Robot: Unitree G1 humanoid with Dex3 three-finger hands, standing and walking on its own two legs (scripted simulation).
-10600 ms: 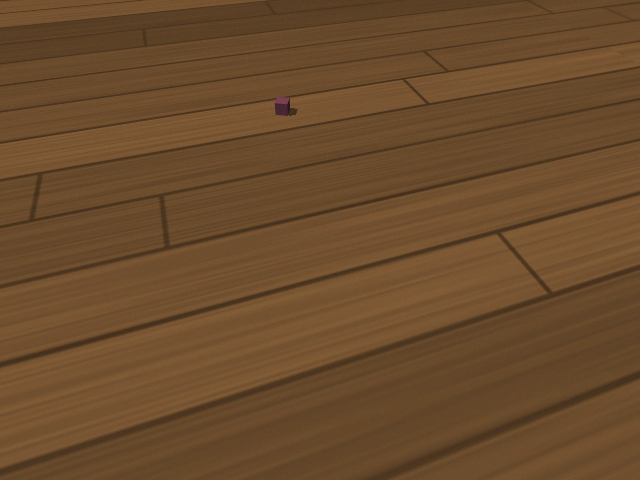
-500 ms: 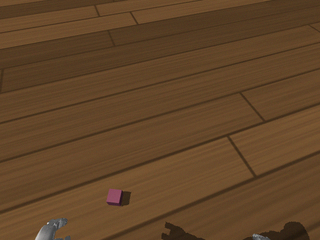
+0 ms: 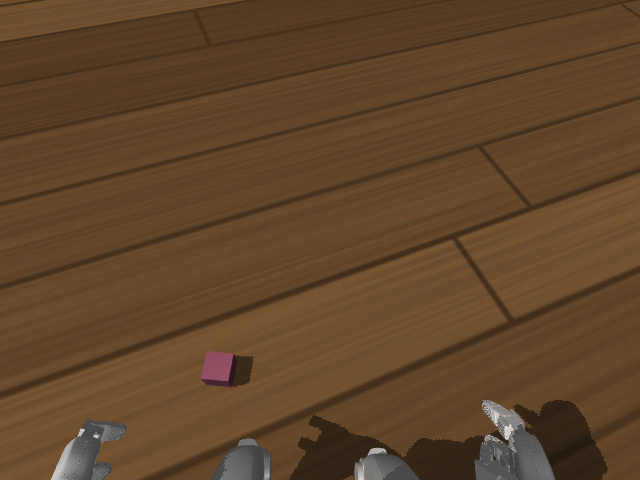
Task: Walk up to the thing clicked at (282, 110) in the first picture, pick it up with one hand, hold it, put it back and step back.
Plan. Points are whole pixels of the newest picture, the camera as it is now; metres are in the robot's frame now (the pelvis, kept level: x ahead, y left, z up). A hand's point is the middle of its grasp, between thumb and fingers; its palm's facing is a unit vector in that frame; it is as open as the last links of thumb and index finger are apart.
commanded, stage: rise first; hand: left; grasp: from above
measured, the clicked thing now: (219, 369) +0.42 +0.25 -0.66
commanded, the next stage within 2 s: none
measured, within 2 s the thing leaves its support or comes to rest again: neither
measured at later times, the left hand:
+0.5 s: hand (139, 459) +0.18 +0.28 -0.27, palm faces -0.40 -0.66 -0.64, open 14.1 cm
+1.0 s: hand (168, 407) +0.28 +0.30 -0.43, palm faces -0.52 -0.23 -0.82, open 13.8 cm
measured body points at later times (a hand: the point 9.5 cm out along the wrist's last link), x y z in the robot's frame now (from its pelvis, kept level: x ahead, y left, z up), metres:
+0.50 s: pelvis -0.03 +0.00 -0.12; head +0.12 +0.02 +0.30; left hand +0.20 +0.31 -0.23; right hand +0.17 -0.25 -0.22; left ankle +0.01 +0.12 -0.67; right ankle -0.02 -0.13 -0.67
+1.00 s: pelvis -0.10 +0.00 -0.30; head +0.12 +0.02 +0.10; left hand +0.30 +0.31 -0.38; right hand +0.00 -0.28 -0.43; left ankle +0.01 +0.12 -0.67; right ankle -0.02 -0.13 -0.67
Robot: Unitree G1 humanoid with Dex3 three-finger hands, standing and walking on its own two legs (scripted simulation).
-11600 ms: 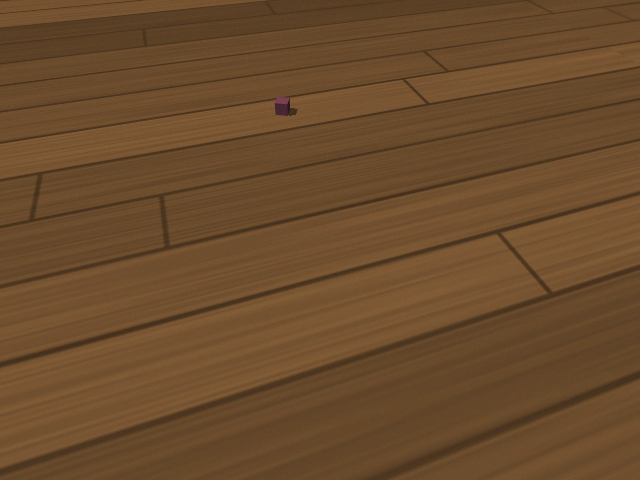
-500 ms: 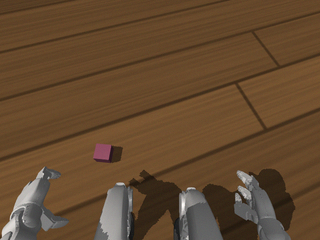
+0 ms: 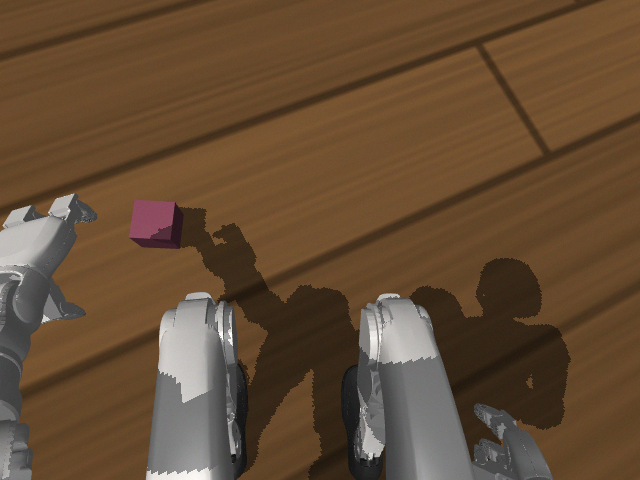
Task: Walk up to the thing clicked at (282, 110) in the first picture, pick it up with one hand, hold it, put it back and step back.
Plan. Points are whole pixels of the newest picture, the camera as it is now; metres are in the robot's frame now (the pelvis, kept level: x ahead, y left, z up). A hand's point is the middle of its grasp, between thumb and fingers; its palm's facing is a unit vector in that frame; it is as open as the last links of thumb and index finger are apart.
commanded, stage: rise first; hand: left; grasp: from above
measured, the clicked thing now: (158, 225) +0.49 +0.29 -0.37
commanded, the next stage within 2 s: none
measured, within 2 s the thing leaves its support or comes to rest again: neither
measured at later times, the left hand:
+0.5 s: hand (90, 250) +0.40 +0.34 -0.21, palm faces -0.49 -0.09 -0.87, open 14.0 cm
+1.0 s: hand (102, 239) +0.42 +0.34 -0.24, palm faces -0.46 -0.03 -0.89, open 14.1 cm
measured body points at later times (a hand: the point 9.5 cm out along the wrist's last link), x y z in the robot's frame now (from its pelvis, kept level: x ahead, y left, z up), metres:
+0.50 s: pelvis +0.00 +0.00 -0.06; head +0.22 +0.06 +0.33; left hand +0.42 +0.34 -0.16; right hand +0.10 -0.27 -0.18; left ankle +0.09 +0.13 -0.37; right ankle +0.09 -0.12 -0.37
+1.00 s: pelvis +0.01 +0.00 -0.08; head +0.23 +0.07 +0.30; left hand +0.44 +0.33 -0.19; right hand +0.09 -0.28 -0.20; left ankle +0.09 +0.13 -0.37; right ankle +0.09 -0.12 -0.37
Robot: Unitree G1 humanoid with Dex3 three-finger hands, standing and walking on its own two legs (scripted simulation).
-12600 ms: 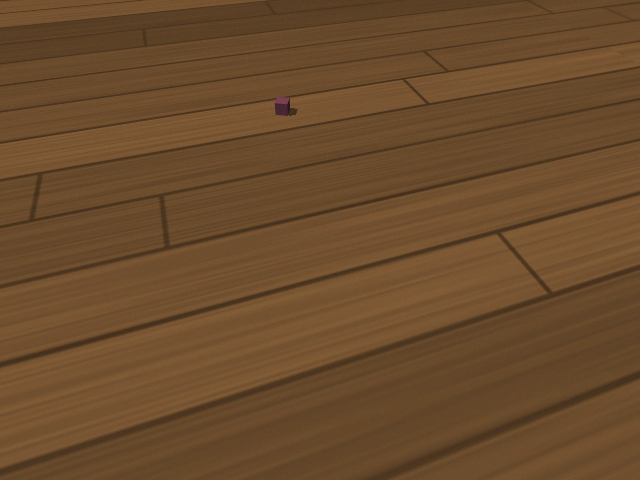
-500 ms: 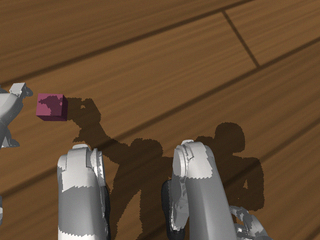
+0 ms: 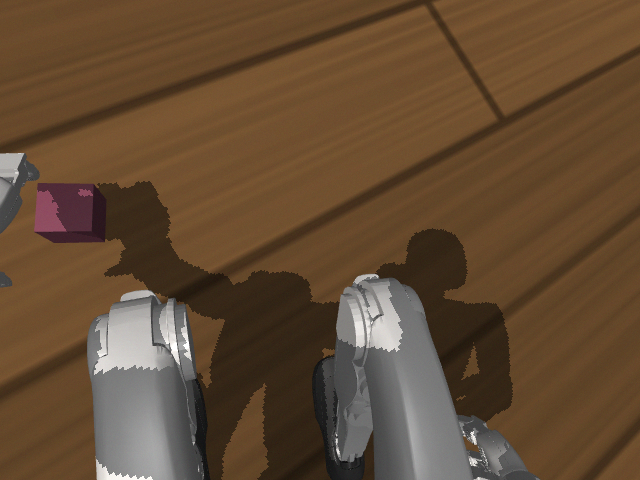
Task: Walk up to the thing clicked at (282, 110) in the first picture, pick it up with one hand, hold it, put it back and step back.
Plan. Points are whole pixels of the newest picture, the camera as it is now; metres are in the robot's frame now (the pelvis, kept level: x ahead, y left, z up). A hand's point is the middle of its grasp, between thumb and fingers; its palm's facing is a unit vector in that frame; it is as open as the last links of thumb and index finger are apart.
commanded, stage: rise first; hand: left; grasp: from above
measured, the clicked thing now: (73, 214) +0.46 +0.32 -0.29
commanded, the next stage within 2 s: approach in 1.74 s
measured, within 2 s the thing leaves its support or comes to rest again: neither
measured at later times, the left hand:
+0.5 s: hand (5, 229) +0.40 +0.36 -0.17, palm faces -0.46 -0.07 -0.89, open 14.2 cm
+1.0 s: hand out of the picture +0.42 +0.36 -0.16, palm faces -0.46 -0.06 -0.89, open 14.3 cm
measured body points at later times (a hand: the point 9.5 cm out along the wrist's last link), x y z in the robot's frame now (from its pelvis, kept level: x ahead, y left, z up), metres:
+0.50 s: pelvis +0.00 +0.00 -0.01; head +0.23 +0.08 +0.37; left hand +0.42 +0.36 -0.12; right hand +0.10 -0.27 -0.12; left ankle +0.08 +0.13 -0.29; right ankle +0.09 -0.12 -0.29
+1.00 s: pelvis +0.00 +0.00 -0.01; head +0.23 +0.09 +0.37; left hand +0.44 +0.36 -0.11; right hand +0.09 -0.27 -0.12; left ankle +0.08 +0.13 -0.29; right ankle +0.09 -0.12 -0.29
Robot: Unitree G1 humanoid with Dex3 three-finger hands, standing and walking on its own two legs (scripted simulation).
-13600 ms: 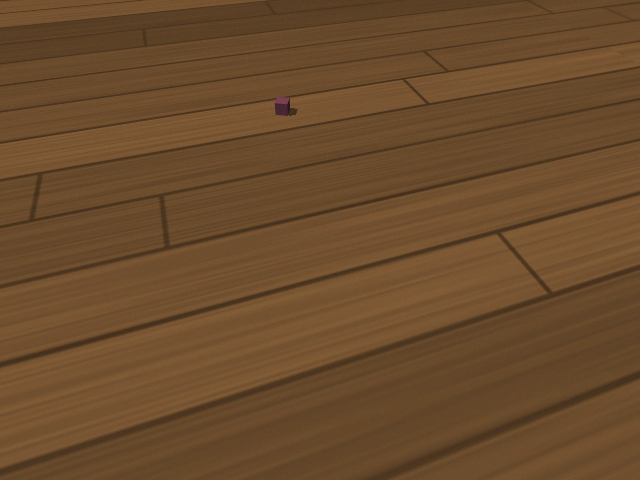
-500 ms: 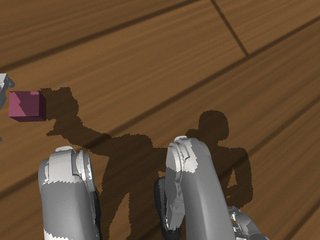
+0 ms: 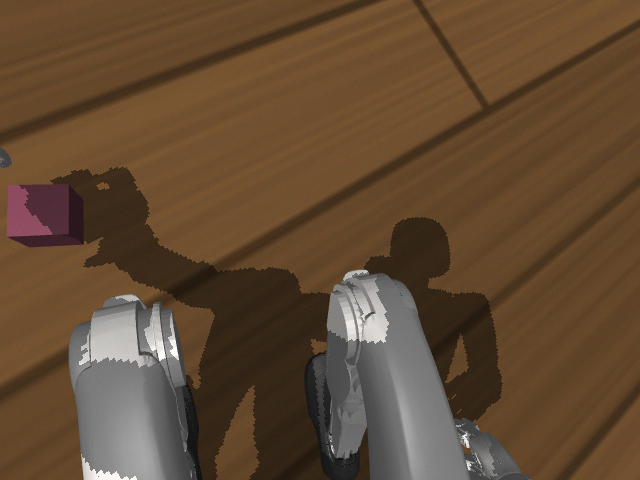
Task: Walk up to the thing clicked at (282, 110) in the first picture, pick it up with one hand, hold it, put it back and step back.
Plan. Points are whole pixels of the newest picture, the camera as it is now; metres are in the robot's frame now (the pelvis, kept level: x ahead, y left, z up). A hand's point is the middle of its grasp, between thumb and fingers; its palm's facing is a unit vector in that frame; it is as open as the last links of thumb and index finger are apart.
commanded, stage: rise first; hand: left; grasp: from above
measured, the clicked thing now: (48, 216) +0.45 +0.33 -0.28
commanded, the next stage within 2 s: approach in 0.74 s
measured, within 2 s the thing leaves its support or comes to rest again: neither
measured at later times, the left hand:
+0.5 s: hand out of the picture +0.41 +0.37 -0.14, palm faces -0.45 -0.05 -0.89, open 14.3 cm
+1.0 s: hand out of the picture +0.41 +0.37 -0.14, palm faces -0.46 -0.04 -0.89, open 14.2 cm
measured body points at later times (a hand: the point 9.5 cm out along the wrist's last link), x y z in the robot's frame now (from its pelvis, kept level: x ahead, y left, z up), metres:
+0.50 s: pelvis +0.00 +0.00 +0.01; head +0.22 +0.09 +0.39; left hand +0.42 +0.37 -0.09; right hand +0.10 -0.27 -0.10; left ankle +0.08 +0.13 -0.28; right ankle +0.09 -0.12 -0.28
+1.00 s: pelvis -0.01 +0.00 +0.01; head +0.21 +0.10 +0.39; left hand +0.43 +0.36 -0.09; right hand +0.09 -0.27 -0.10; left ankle +0.08 +0.13 -0.28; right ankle +0.09 -0.12 -0.28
